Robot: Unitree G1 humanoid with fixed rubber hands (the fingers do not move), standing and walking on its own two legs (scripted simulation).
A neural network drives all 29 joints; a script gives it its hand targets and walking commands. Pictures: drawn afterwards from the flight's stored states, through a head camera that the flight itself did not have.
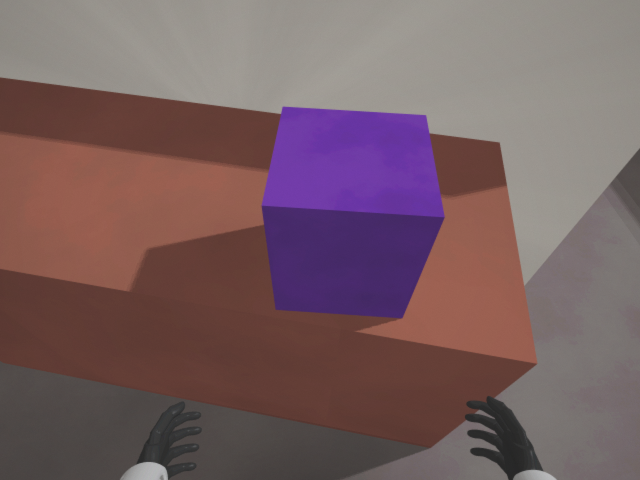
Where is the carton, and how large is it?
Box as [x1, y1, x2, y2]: [262, 107, 444, 317]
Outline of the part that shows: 282,107 262,201 262,212 275,308 286,310 402,317 444,217 425,115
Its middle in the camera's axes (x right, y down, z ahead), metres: +0.04 -0.04 +0.60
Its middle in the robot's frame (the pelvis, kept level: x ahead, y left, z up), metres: +0.49 +0.01 +0.01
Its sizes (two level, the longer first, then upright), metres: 0.210 0.200 0.250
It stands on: a pedestal, 0.66 m high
